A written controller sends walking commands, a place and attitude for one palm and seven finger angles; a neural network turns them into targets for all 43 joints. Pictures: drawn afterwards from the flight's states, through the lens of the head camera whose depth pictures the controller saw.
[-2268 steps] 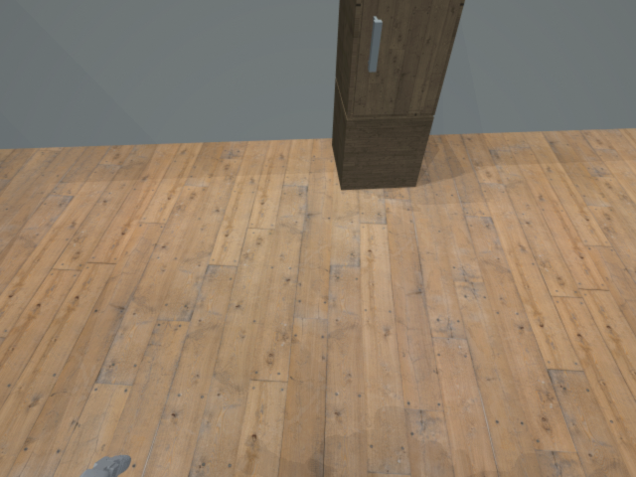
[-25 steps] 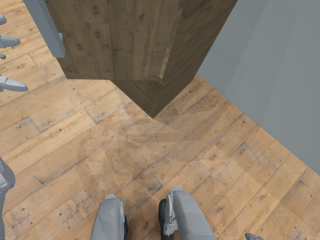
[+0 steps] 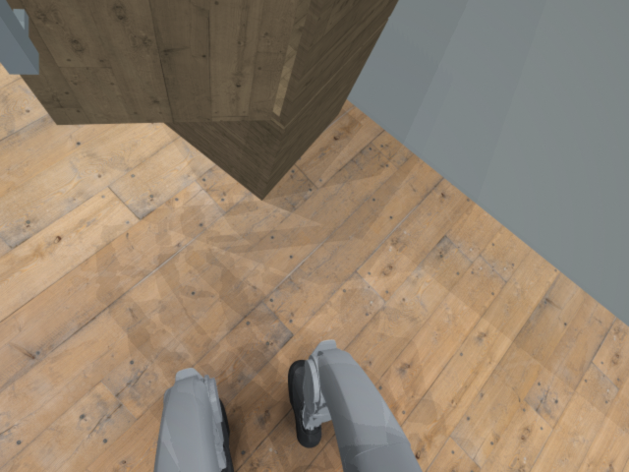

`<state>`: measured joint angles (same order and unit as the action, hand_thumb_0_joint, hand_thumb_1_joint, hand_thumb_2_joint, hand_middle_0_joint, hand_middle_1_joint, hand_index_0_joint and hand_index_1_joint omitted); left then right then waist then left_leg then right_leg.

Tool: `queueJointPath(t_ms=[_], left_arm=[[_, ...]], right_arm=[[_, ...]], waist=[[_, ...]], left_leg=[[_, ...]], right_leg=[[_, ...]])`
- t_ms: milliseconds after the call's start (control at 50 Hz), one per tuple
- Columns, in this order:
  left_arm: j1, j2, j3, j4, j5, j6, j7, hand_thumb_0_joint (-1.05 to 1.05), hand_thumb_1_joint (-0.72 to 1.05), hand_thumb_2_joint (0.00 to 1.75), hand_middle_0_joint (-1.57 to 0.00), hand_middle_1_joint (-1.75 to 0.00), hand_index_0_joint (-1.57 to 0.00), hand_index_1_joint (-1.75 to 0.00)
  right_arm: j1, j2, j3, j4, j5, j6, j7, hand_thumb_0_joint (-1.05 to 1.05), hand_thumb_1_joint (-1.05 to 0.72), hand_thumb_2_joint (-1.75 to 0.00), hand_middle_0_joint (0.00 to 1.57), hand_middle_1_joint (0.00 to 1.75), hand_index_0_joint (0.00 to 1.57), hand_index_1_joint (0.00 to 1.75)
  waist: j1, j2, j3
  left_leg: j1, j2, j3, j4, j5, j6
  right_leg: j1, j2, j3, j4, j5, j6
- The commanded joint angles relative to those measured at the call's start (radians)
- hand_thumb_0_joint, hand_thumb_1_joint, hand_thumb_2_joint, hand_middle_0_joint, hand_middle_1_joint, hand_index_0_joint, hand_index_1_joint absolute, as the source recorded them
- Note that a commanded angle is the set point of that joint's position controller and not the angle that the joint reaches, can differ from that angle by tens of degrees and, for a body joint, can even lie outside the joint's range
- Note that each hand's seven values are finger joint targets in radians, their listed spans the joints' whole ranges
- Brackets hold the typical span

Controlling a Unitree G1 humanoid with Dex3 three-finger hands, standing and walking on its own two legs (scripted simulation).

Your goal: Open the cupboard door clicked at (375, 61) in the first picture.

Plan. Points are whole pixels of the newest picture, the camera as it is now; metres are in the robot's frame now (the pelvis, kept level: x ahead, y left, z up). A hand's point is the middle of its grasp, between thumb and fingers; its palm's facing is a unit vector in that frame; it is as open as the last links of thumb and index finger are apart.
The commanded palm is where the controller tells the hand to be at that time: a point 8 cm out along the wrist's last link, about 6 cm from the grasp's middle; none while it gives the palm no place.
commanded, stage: move the hooked fingers beside the handle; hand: left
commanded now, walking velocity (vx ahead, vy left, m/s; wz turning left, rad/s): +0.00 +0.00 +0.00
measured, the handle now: out of the picture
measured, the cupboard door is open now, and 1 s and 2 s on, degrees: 47 47 46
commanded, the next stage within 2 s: slide the fingers in behind the handle in 0.68 s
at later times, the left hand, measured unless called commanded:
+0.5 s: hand out of the picture +0.56 +0.32 +0.08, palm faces +0.05 -1.00 -0.02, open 14.0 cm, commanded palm +0.56 +0.33 +0.08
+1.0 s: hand out of the picture +0.55 +0.31 +0.08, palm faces +0.04 -1.00 -0.01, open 14.0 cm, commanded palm +0.55 +0.32 +0.08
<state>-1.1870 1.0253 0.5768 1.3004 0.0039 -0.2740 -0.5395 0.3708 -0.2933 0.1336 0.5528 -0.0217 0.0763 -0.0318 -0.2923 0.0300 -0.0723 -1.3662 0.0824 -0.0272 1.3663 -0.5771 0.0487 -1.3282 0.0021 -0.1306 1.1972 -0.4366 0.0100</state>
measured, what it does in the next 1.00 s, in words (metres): stands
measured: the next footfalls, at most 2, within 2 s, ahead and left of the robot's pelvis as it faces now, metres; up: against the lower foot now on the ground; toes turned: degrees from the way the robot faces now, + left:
none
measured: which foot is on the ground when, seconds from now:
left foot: down 0.00-1.00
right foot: down 0.00-1.00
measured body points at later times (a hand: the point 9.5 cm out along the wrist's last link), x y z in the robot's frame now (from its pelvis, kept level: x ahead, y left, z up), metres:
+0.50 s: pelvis +0.01 +0.01 +0.01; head +0.22 +0.07 +0.41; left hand +0.55 +0.38 +0.08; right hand +0.00 -0.26 -0.06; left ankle +0.01 +0.08 -0.61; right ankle +0.06 -0.14 -0.61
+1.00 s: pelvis +0.01 +0.00 +0.01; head +0.21 +0.06 +0.41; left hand +0.54 +0.36 +0.09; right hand +0.01 -0.26 -0.07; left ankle +0.01 +0.08 -0.61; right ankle +0.06 -0.14 -0.61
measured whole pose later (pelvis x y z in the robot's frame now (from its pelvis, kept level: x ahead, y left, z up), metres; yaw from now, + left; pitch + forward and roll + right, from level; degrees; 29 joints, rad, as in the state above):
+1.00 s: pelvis +0.01 +0.00 +0.01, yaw +0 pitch +31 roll -8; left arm -1.09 0.91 0.55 1.24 -0.04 -0.27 -0.52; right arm 0.38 -0.27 0.12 0.57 -0.02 0.10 0.00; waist -0.26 0.02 -0.09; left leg -1.29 0.08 -0.03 1.31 -0.57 0.04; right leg -1.25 0.01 -0.13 1.14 -0.43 0.01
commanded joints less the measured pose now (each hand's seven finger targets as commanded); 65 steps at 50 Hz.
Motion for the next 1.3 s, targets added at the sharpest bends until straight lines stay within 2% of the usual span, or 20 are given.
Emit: queueJointPath(t_ms=[0,140,240,320,440,500,540,600,720,760,800,820,940,960,1040,1100,1160,1200,1240,1280], left_arm=[[-0.318,0.290,0.024,-0.222,-0.027,-0.042,-0.007,0.00,-0.50,0.30,-0.30,-1.20,-0.30,-1.20],[-0.360,0.287,0.063,-0.342,-0.045,-0.066,0.018,0.00,-0.50,0.30,-0.30,-1.20,-0.30,-1.20],[-0.295,0.208,0.002,-0.245,-0.026,-0.033,0.029,0.00,-0.50,0.30,-0.30,-1.20,-0.30,-1.20],[-0.286,0.211,-0.007,-0.217,-0.029,-0.035,0.030,0.00,-0.50,0.30,-0.30,-1.20,-0.30,-1.20],[-0.299,0.219,0.017,-0.278,-0.046,-0.095,0.030,0.00,-0.50,0.30,-0.30,-1.20,-0.30,-1.20],[-0.295,0.217,0.020,-0.257,-0.050,-0.092,0.032,0.00,-0.50,0.30,-0.30,-1.20,-0.30,-1.20],[-0.281,0.204,0.007,-0.250,-0.042,-0.085,0.030,0.00,-0.50,0.30,-0.30,-1.20,-0.30,-1.20],[-0.305,0.240,0.027,-0.246,-0.040,-0.077,0.038,0.00,-0.50,0.30,-0.30,-1.20,-0.30,-1.20],[-0.301,0.291,0.075,-0.344,-0.045,-0.104,0.033,0.00,-0.50,0.30,-0.30,-1.20,-0.30,-1.20],[-0.288,0.228,0.033,-0.327,-0.053,-0.091,0.026,0.00,-0.50,0.30,-0.30,-1.20,-0.30,-1.20],[-0.266,0.196,0.013,-0.280,-0.058,-0.069,0.020,0.00,-0.50,0.30,-0.30,-1.20,-0.30,-1.20],[-0.273,0.176,-0.002,-0.288,-0.065,-0.067,0.016,0.00,-0.50,0.30,-0.30,-1.20,-0.30,-1.20],[-0.262,0.182,0.008,-0.247,-0.067,-0.060,0.030,0.00,-0.50,0.30,-0.30,-1.20,-0.30,-1.20],[-0.288,0.162,-0.013,-0.256,-0.066,-0.065,0.036,0.00,-0.50,0.30,-0.30,-1.20,-0.30,-1.20],[-0.313,0.160,-0.011,-0.294,-0.054,-0.099,0.066,0.00,-0.50,0.30,-0.30,-1.20,-0.30,-1.20],[-0.272,0.123,-0.018,-0.307,-0.057,-0.113,0.078,0.00,-0.50,0.30,-0.30,-1.20,-0.30,-1.20],[-0.296,0.105,-0.029,-0.263,-0.059,-0.095,0.088,0.00,-0.50,0.30,-0.30,-1.20,-0.30,-1.20],[-0.283,0.110,-0.024,-0.256,-0.055,-0.083,0.098,0.00,-0.50,0.30,-0.30,-1.20,-0.30,-1.20],[-0.329,0.125,-0.021,-0.317,-0.043,-0.098,0.111,0.00,-0.50,0.30,-0.30,-1.20,-0.30,-1.20],[-0.319,0.092,-0.035,-0.307,-0.039,-0.106,0.125,0.00,-0.50,0.30,-0.30,-1.20,-0.30,-1.20]], right_arm=[[0.243,-0.237,-0.089,-0.014,-0.001,0.011,-0.006,0.00,-0.90,-0.90,0.20,0.30,0.20,0.30],[0.269,-0.234,-0.103,0.011,-0.008,0.015,0.010,0.00,-0.90,-0.90,0.20,0.30,0.20,0.30],[0.265,-0.225,-0.100,0.012,-0.006,0.021,0.014,0.00,-0.90,-0.90,0.20,0.30,0.20,0.30],[0.259,-0.225,-0.093,-0.004,-0.005,0.019,0.007,0.00,-0.90,-0.90,0.20,0.30,0.20,0.30],[0.256,-0.226,-0.103,-0.001,-0.009,0.020,0.010,0.00,-0.90,-0.90,0.20,0.30,0.20,0.30],[0.248,-0.227,-0.102,0.000,-0.007,0.023,0.009,0.00,-0.90,-0.90,0.20,0.30,0.20,0.30],[0.250,-0.226,-0.102,-0.002,-0.005,0.028,0.011,0.00,-0.90,-0.90,0.20,0.30,0.20,0.30],[0.246,-0.227,-0.097,-0.005,-0.006,0.027,0.007,0.00,-0.90,-0.90,0.20,0.30,0.20,0.30],[0.252,-0.221,-0.104,0.000,-0.008,0.027,0.014,0.00,-0.90,-0.90,0.20,0.30,0.20,0.30],[0.245,-0.220,-0.106,0.009,-0.005,0.029,0.018,0.00,-0.90,-0.90,0.20,0.30,0.20,0.30],[0.241,-0.219,-0.104,0.003,-0.001,0.030,0.018,0.00,-0.90,-0.90,0.20,0.30,0.20,0.30],[0.242,-0.215,-0.104,0.003,0.000,0.026,0.017,0.00,-0.90,-0.90,0.20,0.30,0.20,0.30],[0.237,-0.216,-0.100,0.002,0.002,0.019,0.012,0.00,-0.90,-0.90,0.20,0.30,0.20,0.30],[0.234,-0.214,-0.101,0.002,0.002,0.016,0.011,0.00,-0.90,-0.90,0.20,0.30,0.20,0.30],[0.235,-0.212,-0.102,0.010,-0.005,0.009,0.017,0.00,-0.90,-0.90,0.20,0.30,0.20,0.30],[0.235,-0.209,-0.109,0.008,-0.005,0.011,0.022,0.00,-0.90,-0.90,0.20,0.30,0.20,0.30],[0.232,-0.212,-0.108,0.014,-0.004,0.014,0.021,0.00,-0.90,-0.90,0.20,0.30,0.20,0.30],[0.233,-0.211,-0.107,0.004,-0.001,0.012,0.021,0.00,-0.90,-0.90,0.20,0.30,0.20,0.30],[0.240,-0.211,-0.108,0.010,-0.007,0.010,0.021,0.00,-0.90,-0.90,0.20,0.30,0.20,0.30],[0.236,-0.206,-0.111,0.017,-0.008,0.008,0.025,0.00,-0.90,-0.90,0.20,0.30,0.20,0.30]], waist=[[0.027,0.341,-0.635],[0.036,0.411,-0.692],[0.024,0.372,-0.562],[0.017,0.315,-0.521],[0.026,0.361,-0.597],[0.024,0.335,-0.573],[0.029,0.361,-0.585],[0.020,0.304,-0.588],[0.054,0.404,-0.697],[0.039,0.388,-0.656],[0.027,0.311,-0.609],[0.028,0.333,-0.612],[0.029,0.279,-0.562],[0.016,0.274,-0.563],[0.030,0.345,-0.593],[0.040,0.336,-0.630],[0.020,0.290,-0.570],[0.029,0.275,-0.574],[0.034,0.327,-0.632],[0.032,0.334,-0.616]], left_leg=[[0.603,-0.006,-0.110,-0.164,0.607,-0.027],[0.770,0.007,-0.152,-0.190,0.729,-0.062],[0.724,0.005,-0.141,-0.218,0.652,-0.054],[0.633,-0.006,-0.121,-0.218,0.584,-0.033],[0.707,-0.001,-0.126,-0.202,0.693,-0.051],[0.676,-0.002,-0.121,-0.201,0.659,-0.046],[0.699,-0.002,-0.123,-0.200,0.683,-0.050],[0.620,-0.009,-0.107,-0.185,0.617,-0.029],[0.726,-0.003,-0.120,-0.178,0.760,-0.046],[0.739,0.001,-0.120,-0.184,0.749,-0.048],[0.660,-0.006,-0.103,-0.188,0.653,-0.027],[0.666,-0.006,-0.106,-0.190,0.660,-0.024],[0.583,-0.014,-0.085,-0.196,0.559,-0.016],[0.576,-0.015,-0.086,-0.196,0.545,-0.015],[0.635,-0.013,-0.095,-0.197,0.579,-0.029],[0.676,-0.011,-0.104,-0.202,0.628,-0.036],[0.628,-0.012,-0.101,-0.207,0.560,-0.029],[0.594,-0.019,-0.090,-0.215,0.526,-0.022],[0.654,-0.016,-0.103,-0.217,0.570,-0.031],[0.675,-0.013,-0.110,-0.217,0.573,-0.039]], right_leg=[[0.216,0.052,0.037,-0.094,0.229,-0.023],[0.164,0.055,0.025,-0.108,0.227,-0.027],[0.148,0.058,0.020,-0.134,0.197,-0.027],[0.202,0.058,0.026,-0.138,0.205,-0.030],[0.197,0.059,0.029,-0.125,0.238,-0.032],[0.208,0.058,0.029,-0.127,0.230,-0.029],[0.189,0.057,0.028,-0.122,0.228,-0.030],[0.241,0.057,0.037,-0.121,0.243,-0.025],[0.260,0.056,0.040,-0.109,0.290,-0.033],[0.229,0.059,0.036,-0.126,0.276,-0.027],[0.265,0.061,0.041,-0.137,0.266,-0.022],[0.265,0.060,0.042,-0.135,0.273,-0.026],[0.286,0.062,0.048,-0.142,0.251,-0.025],[0.282,0.061,0.048,-0.140,0.246,-0.025],[0.248,0.059,0.046,-0.130,0.235,-0.032],[0.256,0.056,0.043,-0.130,0.245,-0.032],[0.247,0.055,0.041,-0.135,0.225,-0.027],[0.284,0.055,0.047,-0.142,0.224,-0.027],[0.270,0.052,0.046,-0.131,0.230,-0.031],[0.235,0.052,0.041,-0.133,0.218,-0.031]])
